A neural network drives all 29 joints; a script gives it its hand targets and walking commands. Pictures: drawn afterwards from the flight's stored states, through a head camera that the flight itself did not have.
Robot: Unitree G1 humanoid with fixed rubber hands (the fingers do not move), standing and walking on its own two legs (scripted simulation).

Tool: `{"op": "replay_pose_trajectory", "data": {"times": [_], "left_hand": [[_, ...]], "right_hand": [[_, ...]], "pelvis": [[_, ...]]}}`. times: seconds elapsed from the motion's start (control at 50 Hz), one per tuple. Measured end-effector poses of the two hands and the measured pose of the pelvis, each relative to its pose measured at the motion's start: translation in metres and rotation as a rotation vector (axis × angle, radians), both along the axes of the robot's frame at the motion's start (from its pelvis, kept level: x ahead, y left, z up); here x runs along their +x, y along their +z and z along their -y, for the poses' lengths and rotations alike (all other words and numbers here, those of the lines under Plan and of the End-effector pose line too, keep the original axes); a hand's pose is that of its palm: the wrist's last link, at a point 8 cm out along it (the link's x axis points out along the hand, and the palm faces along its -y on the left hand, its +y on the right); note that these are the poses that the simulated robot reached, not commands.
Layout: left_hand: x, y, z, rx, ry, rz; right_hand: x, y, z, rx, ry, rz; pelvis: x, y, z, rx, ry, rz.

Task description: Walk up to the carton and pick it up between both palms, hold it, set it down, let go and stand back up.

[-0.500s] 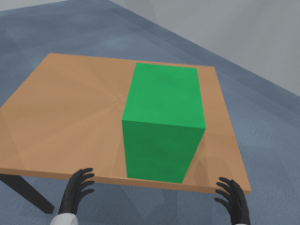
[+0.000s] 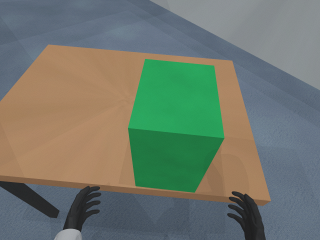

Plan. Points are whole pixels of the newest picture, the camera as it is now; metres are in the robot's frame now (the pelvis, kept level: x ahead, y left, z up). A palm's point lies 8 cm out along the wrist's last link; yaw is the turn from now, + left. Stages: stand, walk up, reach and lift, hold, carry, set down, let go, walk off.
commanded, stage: set down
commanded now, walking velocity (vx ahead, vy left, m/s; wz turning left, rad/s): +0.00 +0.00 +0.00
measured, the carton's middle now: (171, 130) +0.40 -0.01 +0.05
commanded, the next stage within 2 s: let go in 1.42 s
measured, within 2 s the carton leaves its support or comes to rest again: neither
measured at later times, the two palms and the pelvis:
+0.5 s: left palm (73, 235) +0.16 +0.21 -0.06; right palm out of the picture +0.16 -0.20 -0.05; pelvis +0.00 +0.00 +0.00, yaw +0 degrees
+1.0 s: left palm (76, 236) +0.16 +0.21 -0.08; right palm out of the picture +0.16 -0.21 -0.08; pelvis +0.00 +0.00 +0.00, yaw +0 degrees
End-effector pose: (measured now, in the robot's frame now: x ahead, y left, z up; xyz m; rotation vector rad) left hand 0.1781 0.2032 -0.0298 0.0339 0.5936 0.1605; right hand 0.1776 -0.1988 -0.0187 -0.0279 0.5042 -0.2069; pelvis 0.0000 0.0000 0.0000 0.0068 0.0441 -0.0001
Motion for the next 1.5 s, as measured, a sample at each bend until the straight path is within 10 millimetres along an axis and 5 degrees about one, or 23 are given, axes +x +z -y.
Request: {"op": "replay_pose_trajectory", "data": {"times": [0.42,1.5], "left_hand": [[-0.02,-0.027,-0.007,0.008,-0.018,-0.111],[-0.016,-0.065,-0.008,0.004,-0.035,-0.305]], "right_hand": [[-0.017,-0.029,0.002,0.008,-0.007,-0.087],[-0.019,-0.074,0.023,-0.002,0.076,-0.272]], "pelvis": [[0.0,0.0,0.0,0.0,0.0,0.001],[0.011,0.0,0.0,0.0,-0.002,-0.014]]}}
